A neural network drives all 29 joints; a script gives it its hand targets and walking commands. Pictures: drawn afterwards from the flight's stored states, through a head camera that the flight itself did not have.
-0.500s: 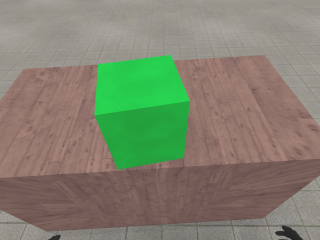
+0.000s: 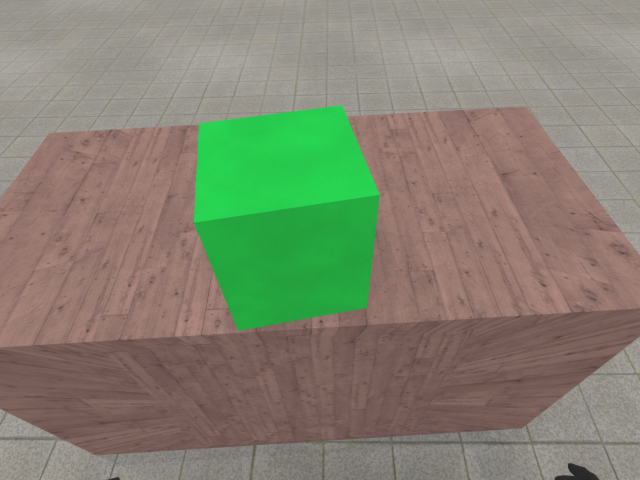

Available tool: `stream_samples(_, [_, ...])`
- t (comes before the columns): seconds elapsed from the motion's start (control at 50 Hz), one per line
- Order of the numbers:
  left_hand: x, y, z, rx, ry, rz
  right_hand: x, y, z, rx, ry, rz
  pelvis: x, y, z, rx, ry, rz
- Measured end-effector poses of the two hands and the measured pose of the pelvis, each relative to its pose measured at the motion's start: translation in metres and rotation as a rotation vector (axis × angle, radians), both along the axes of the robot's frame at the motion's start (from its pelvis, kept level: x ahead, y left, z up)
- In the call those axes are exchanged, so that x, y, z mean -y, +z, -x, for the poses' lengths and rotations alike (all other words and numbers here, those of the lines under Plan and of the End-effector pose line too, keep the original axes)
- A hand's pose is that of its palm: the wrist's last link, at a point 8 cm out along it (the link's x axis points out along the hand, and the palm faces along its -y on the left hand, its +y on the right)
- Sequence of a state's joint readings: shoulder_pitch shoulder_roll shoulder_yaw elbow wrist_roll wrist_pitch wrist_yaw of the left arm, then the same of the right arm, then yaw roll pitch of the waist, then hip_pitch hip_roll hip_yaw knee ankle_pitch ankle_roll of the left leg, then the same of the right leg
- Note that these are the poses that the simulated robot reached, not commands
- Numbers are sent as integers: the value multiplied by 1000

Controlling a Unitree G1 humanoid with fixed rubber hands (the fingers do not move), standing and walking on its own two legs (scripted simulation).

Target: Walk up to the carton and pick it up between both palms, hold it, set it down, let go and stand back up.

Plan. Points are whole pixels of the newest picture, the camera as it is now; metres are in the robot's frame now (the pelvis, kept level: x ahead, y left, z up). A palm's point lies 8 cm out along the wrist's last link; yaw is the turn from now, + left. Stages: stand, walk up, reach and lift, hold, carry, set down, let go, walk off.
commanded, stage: walk up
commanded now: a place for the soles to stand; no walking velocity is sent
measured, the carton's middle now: (288, 221) +0.47 +0.09 +0.05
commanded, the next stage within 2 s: none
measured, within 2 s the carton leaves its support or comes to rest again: neither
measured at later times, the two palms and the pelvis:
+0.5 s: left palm out of the picture +0.09 +0.37 -0.09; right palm out of the picture +0.11 -0.28 -0.11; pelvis +0.02 +0.04 +0.00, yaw +0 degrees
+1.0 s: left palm out of the picture +0.12 +0.46 -0.10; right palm out of the picture +0.16 -0.18 -0.10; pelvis +0.08 +0.13 +0.00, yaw +4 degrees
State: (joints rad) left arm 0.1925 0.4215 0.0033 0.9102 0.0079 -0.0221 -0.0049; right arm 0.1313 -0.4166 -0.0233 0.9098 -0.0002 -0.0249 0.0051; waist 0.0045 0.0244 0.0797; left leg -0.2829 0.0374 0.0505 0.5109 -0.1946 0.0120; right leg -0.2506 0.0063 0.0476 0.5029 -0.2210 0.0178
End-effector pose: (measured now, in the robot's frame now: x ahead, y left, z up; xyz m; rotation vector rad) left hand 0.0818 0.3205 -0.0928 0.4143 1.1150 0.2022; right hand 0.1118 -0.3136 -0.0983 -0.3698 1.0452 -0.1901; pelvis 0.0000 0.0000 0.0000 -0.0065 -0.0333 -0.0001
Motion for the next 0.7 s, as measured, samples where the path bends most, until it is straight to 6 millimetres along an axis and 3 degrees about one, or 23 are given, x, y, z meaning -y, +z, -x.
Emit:
stream_samples(0.3, [0,0,-2,-10,3,-3,0,0,-5,-13,3,-8,0,1,-4,-9,0,-1])
stream_samples(0.38, [-10,3,0,-9,6,-35,-4,-4,-2,-59,-5,-28,-7,1,-8,-5,-6,-8])
stream_samples(0.5, [-46,3,-4,-17,16,-60,-35,-11,0,-117,1,-44,-40,-2,-18,-16,3,-7])
stream_samples(0.6, [-87,-20,-13,-7,33,-36,-74,-17,-8,-122,11,-16,-81,-16,-32,-1,24,17])
stream_samples(0.7, [-113,-18,-28,1,54,-15,-106,-4,-7,-133,-4,4,-109,-7,-48,27,36,22])
